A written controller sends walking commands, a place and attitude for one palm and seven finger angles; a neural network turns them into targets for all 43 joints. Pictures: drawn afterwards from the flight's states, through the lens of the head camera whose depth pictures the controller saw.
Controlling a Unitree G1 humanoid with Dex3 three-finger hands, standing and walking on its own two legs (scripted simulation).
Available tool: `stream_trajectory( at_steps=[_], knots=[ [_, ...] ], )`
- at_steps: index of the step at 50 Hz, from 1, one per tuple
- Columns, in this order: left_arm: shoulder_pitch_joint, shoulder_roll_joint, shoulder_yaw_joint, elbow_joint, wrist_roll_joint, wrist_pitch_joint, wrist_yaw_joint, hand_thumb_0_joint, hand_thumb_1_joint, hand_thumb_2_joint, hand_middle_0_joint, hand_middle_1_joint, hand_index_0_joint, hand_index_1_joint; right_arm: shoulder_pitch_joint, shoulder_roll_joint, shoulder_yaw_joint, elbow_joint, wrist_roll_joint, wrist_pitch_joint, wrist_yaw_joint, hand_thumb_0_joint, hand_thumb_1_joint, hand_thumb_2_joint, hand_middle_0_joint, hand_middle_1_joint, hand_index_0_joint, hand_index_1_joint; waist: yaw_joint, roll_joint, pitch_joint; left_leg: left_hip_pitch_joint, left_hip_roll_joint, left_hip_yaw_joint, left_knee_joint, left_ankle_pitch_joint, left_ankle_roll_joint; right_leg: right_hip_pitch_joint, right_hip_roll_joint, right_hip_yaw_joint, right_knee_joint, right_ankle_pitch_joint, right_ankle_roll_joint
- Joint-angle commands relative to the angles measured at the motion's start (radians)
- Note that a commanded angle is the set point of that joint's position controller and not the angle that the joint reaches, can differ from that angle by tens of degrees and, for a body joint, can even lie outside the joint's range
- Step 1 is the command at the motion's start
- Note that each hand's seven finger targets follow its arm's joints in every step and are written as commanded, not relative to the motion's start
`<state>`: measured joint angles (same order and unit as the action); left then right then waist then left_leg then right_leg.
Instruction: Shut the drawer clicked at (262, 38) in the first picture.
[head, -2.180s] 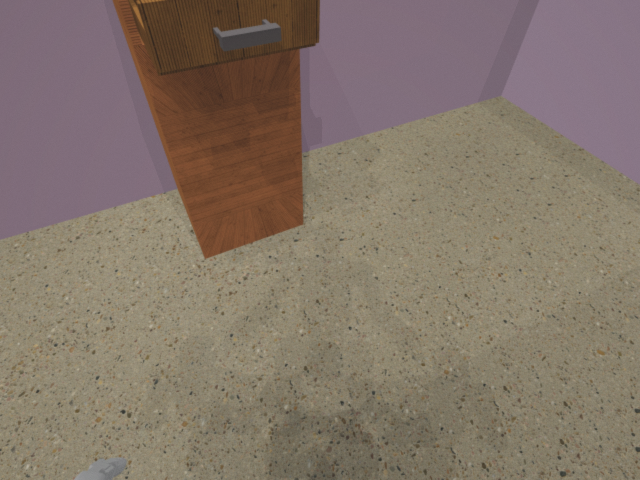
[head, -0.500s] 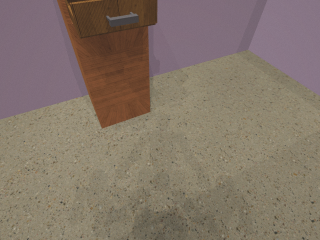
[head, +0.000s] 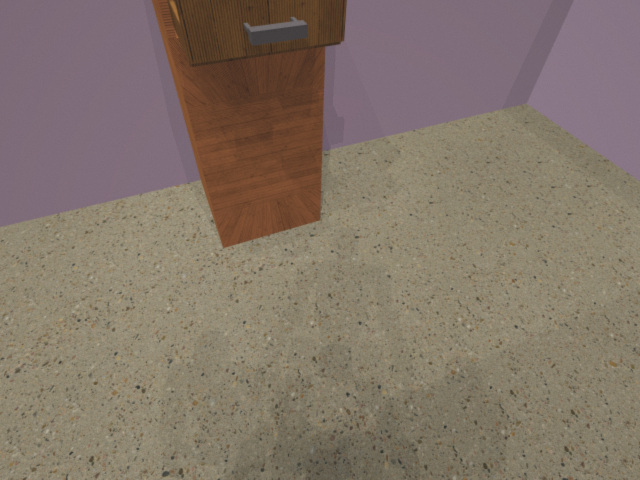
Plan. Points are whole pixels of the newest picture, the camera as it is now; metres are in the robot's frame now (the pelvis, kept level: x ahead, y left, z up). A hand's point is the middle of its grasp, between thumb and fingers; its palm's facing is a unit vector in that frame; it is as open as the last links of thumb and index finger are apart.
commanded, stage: look at it before walking up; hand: left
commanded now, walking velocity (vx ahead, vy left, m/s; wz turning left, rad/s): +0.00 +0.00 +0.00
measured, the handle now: (274, 28) +0.97 +0.18 +0.14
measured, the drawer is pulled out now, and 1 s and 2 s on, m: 0.17 0.17 0.17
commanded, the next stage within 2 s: walk to a spot facing it in 0.56 s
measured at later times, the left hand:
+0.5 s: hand out of the picture +0.04 +0.22 -0.16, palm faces -0.01 -0.96 -0.29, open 7.4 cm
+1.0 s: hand out of the picture +0.08 +0.19 -0.17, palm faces -0.14 -0.95 -0.28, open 7.4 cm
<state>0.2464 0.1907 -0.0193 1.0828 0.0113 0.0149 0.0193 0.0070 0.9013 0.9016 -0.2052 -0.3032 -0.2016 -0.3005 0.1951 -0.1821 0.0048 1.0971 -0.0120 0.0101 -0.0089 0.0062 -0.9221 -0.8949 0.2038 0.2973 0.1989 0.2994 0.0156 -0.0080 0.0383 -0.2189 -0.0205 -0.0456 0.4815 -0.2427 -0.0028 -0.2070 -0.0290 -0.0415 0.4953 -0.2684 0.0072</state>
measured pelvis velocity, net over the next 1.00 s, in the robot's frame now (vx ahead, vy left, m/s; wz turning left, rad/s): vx -0.01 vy -0.02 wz -0.17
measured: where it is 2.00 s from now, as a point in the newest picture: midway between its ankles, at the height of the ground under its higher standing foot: (352, 473)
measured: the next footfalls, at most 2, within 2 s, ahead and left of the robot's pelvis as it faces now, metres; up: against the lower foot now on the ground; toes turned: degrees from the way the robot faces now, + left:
left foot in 1.56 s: +0.28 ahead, +0.06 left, +0.00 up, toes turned -21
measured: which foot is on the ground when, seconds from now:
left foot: down 0.00-1.00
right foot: down 0.00-1.00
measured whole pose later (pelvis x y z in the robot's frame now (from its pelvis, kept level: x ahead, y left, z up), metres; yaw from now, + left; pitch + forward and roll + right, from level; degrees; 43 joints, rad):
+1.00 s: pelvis -0.01 -0.02 -0.01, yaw -10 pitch -1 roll +2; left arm 0.20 0.26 0.03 0.98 0.02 0.06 -0.02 0.01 0.90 0.90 -0.20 -0.30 -0.20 -0.30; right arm 0.15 -0.23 -0.02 0.98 -0.02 0.02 -0.02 0.01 -0.91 -0.90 0.20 0.30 0.20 0.30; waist 0.03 -0.01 0.08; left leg -0.22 0.04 0.11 0.54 -0.30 -0.02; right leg -0.32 0.00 0.01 0.71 -0.40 0.01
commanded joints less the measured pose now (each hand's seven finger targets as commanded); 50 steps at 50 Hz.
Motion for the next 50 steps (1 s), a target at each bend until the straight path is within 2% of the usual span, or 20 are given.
stream_trajectory(
  at_steps=[1, 5, 10, 13, 18, 23, 25, 27, 34, 35, 37, 38, 41, 43, 45, 46, 47, 48, 49, 50],
  knots=[
    [0.030, 0.148, 0.039, -0.032, 0.003, -0.024, 0.015, 0.000, 0.900, 0.900, -0.200, -0.300, -0.200, -0.300, 0.028, -0.150, -0.030, -0.034, 0.006, -0.025, -0.014, 0.000, -0.900, -0.900, 0.200, 0.300, 0.200, 0.300, -0.008, 0.012, -0.016, -0.007, 0.108, -0.088, -0.106, 0.121, 0.037, 0.007, -0.080, 0.096, -0.118, 0.053, -0.020],
    [0.029, 0.157, 0.041, -0.019, 0.002, -0.029, 0.013, 0.000, 0.900, 0.900, -0.200, -0.300, -0.200, -0.300, 0.029, -0.162, -0.032, -0.025, 0.006, -0.030, -0.017, 0.000, -0.900, -0.900, 0.200, 0.300, 0.200, 0.300, -0.008, 0.021, 0.003, -0.001, 0.106, -0.083, -0.123, 0.105, 0.037, 0.004, -0.080, 0.105, -0.141, 0.043, -0.026],
    [0.022, 0.178, 0.047, -0.013, 0.001, -0.035, 0.009, 0.000, 0.900, 0.900, -0.200, -0.300, -0.200, -0.300, 0.031, -0.183, -0.034, -0.021, 0.005, -0.035, -0.018, 0.000, -0.900, -0.900, 0.200, 0.300, 0.200, 0.300, -0.008, 0.016, -0.014, 0.013, 0.108, -0.078, -0.129, 0.120, 0.037, 0.025, -0.083, 0.110, -0.155, 0.056, -0.032],
    [0.007, 0.195, 0.050, -0.018, 0.002, -0.036, 0.007, 0.000, 0.900, 0.900, -0.200, -0.300, -0.200, -0.300, 0.025, -0.199, -0.035, -0.022, 0.004, -0.035, -0.017, 0.000, -0.900, -0.900, 0.200, 0.300, 0.200, 0.300, -0.007, 0.002, 0.000, 0.006, 0.107, -0.079, -0.137, 0.101, 0.037, 0.024, -0.083, 0.119, -0.168, 0.032, -0.035],
    [-0.024, 0.228, 0.055, -0.023, 0.002, -0.036, 0.003, 0.000, 0.900, 0.900, -0.200, -0.300, -0.200, -0.300, 0.008, -0.226, -0.036, -0.023, 0.003, -0.035, -0.014, 0.000, -0.900, -0.900, 0.200, 0.300, 0.200, 0.300, -0.005, 0.014, 0.018, -0.007, 0.107, -0.080, -0.153, 0.064, 0.035, 0.020, -0.084, 0.127, -0.189, -0.013, -0.036],
    [-0.057, 0.264, 0.059, -0.035, 0.002, -0.039, -0.001, 0.000, 0.900, 0.900, -0.200, -0.300, -0.200, -0.300, -0.015, -0.259, -0.036, -0.031, 0.001, -0.037, -0.010, 0.000, -0.900, -0.900, 0.200, 0.300, 0.200, 0.300, -0.006, -0.003, -0.002, 0.012, 0.111, -0.078, -0.155, 0.086, 0.032, 0.028, -0.089, 0.134, -0.197, 0.002, -0.038],
    [-0.072, 0.279, 0.060, -0.040, 0.002, -0.039, -0.003, 0.000, 0.900, 0.900, -0.200, -0.300, -0.200, -0.300, -0.025, -0.272, -0.036, -0.033, 0.001, -0.037, -0.008, 0.000, -0.900, -0.900, 0.200, 0.300, 0.200, 0.300, -0.005, 0.014, -0.005, 0.009, 0.112, -0.083, -0.160, 0.086, 0.031, 0.035, -0.088, 0.137, -0.199, 0.006, -0.038],
    [-0.078, 0.288, 0.060, -0.042, 0.002, -0.041, -0.004, 0.000, 0.900, 0.900, -0.200, -0.300, -0.200, -0.300, -0.037, -0.281, -0.036, -0.037, 0.001, -0.040, -0.007, 0.000, -0.900, -0.900, 0.200, 0.300, 0.200, 0.300, -0.004, 0.012, -0.028, 0.028, 0.117, -0.082, -0.158, 0.113, 0.032, 0.045, -0.092, 0.134, -0.195, 0.038, -0.039],
    [-0.122, 0.325, 0.062, -0.054, 0.002, -0.042, -0.009, 0.000, 0.900, 0.900, -0.200, -0.300, -0.200, -0.300, -0.075, -0.325, -0.035, -0.046, 0.001, -0.043, -0.006, 0.000, -0.900, -0.900, 0.200, 0.300, 0.200, 0.300, -0.006, 0.015, -0.037, 0.055, 0.130, -0.077, -0.174, 0.133, 0.028, 0.054, -0.087, 0.143, -0.199, 0.093, -0.035],
    [-0.126, 0.318, 0.061, -0.058, 0.002, -0.037, -0.009, 0.000, 0.900, 0.900, -0.200, -0.300, -0.200, -0.300, -0.070, -0.320, -0.036, -0.049, 0.000, -0.042, -0.008, 0.000, -0.900, -0.900, 0.200, 0.300, 0.200, 0.300, -0.010, 0.016, -0.048, 0.076, 0.135, -0.066, -0.159, 0.157, 0.026, 0.042, -0.086, 0.146, -0.186, 0.134, -0.036],
    [-0.100, 0.239, 0.051, -0.059, 0.001, -0.015, -0.006, 0.000, 0.900, 0.900, -0.200, -0.300, -0.200, -0.300, -0.029, -0.234, -0.023, -0.048, -0.002, -0.028, -0.013, 0.000, -0.900, -0.900, 0.200, 0.300, 0.200, 0.300, -0.016, 0.018, -0.048, 0.076, 0.142, -0.029, -0.122, 0.167, 0.013, 0.014, -0.081, 0.154, -0.144, 0.190, -0.027],
    [-0.085, 0.221, 0.049, -0.064, 0.001, -0.004, -0.005, 0.000, 0.900, 0.900, -0.200, -0.300, -0.200, -0.300, -0.016, -0.215, -0.022, -0.052, -0.002, -0.020, -0.016, 0.000, -0.900, -0.900, 0.200, 0.300, 0.200, 0.300, -0.016, 0.019, -0.043, 0.076, 0.147, -0.015, -0.109, 0.167, 0.010, -0.006, -0.076, 0.159, -0.122, 0.209, -0.025],
    [-0.068, 0.228, 0.063, -0.105, 0.005, 0.012, -0.010, 0.000, 0.900, 0.900, -0.200, -0.300, -0.200, -0.300, -0.004, -0.245, -0.041, -0.095, -0.002, -0.009, -0.024, 0.000, -0.900, -0.900, 0.200, 0.300, 0.200, 0.300, -0.019, 0.036, -0.047, 0.079, 0.183, -0.010, -0.088, 0.167, 0.025, -0.065, -0.044, 0.155, -0.034, 0.233, -0.022],
    [-0.065, 0.220, 0.070, -0.137, 0.008, 0.020, -0.016, 0.000, 0.900, 0.900, -0.200, -0.300, -0.200, -0.300, -0.008, -0.260, -0.055, -0.128, -0.004, -0.006, -0.026, 0.000, -0.900, -0.900, 0.200, 0.300, 0.200, 0.300, -0.019, 0.075, -0.039, 0.063, 0.224, -0.035, -0.109, 0.147, 0.052, -0.107, -0.008, 0.131, 0.049, 0.189, -0.012],
    [-0.046, 0.199, 0.076, -0.155, 0.009, 0.024, -0.021, 0.000, 0.900, 0.900, -0.200, -0.300, -0.200, -0.300, -0.022, -0.274, -0.071, -0.156, -0.004, -0.006, -0.028, 0.000, -0.900, -0.900, 0.200, 0.300, 0.200, 0.300, -0.013, 0.153, -0.045, 0.055, 0.295, -0.067, -0.124, 0.209, 0.102, -0.135, 0.022, 0.088, 0.182, 0.058, 0.000],
    [-0.032, 0.189, 0.079, -0.168, 0.009, 0.027, -0.022, 0.000, 0.900, 0.900, -0.200, -0.300, -0.200, -0.300, -0.026, -0.276, -0.077, -0.169, -0.003, -0.008, -0.026, 0.000, -0.900, -0.900, 0.200, 0.300, 0.200, 0.300, -0.008, 0.186, -0.051, 0.056, 0.332, -0.078, -0.126, 0.270, 0.136, -0.153, 0.031, 0.066, 0.267, -0.082, 0.006],
    [-0.025, 0.174, 0.083, -0.175, 0.009, 0.029, -0.026, 0.000, 0.900, 0.900, -0.200, -0.300, -0.200, -0.300, -0.018, -0.271, -0.079, -0.176, -0.007, -0.009, -0.024, 0.000, -0.900, -0.900, 0.200, 0.300, 0.200, 0.300, -0.012, 0.194, -0.060, 0.038, 0.360, -0.087, -0.137, 0.240, 0.163, -0.139, 0.027, 0.042, 0.323, -0.198, 0.009],
    [-0.009, 0.160, 0.087, -0.182, 0.009, 0.028, -0.032, 0.000, 0.900, 0.900, -0.200, -0.300, -0.200, -0.300, -0.026, -0.269, -0.081, -0.185, -0.010, -0.009, -0.022, 0.000, -0.900, -0.900, 0.200, 0.300, 0.200, 0.300, -0.003, 0.187, -0.060, 0.005, 0.367, -0.079, -0.133, 0.160, 0.169, -0.108, 0.015, 0.036, 0.312, -0.235, 0.006],
    [0.036, 0.149, 0.092, -0.178, 0.011, 0.025, -0.040, 0.000, 0.900, 0.900, -0.200, -0.300, -0.200, -0.300, -0.059, -0.268, -0.084, -0.195, -0.012, -0.009, -0.020, 0.000, -0.900, -0.900, 0.200, 0.300, 0.200, 0.300, 0.027, 0.176, -0.065, -0.045, 0.354, -0.046, -0.097, 0.046, 0.147, -0.034, 0.007, 0.032, 0.243, -0.197, 0.003],
    [0.113, 0.148, 0.098, -0.159, 0.014, 0.019, -0.045, 0.000, 0.900, 0.900, -0.200, -0.300, -0.200, -0.300, -0.090, -0.263, -0.085, -0.204, -0.012, -0.004, -0.015, 0.000, -0.900, -0.900, 0.200, 0.300, 0.200, 0.300, 0.068, 0.131, -0.063, -0.136, 0.309, 0.009, -0.001, -0.113, 0.103, 0.082, 0.017, 0.012, 0.129, -0.113, 0.000]
  ],
)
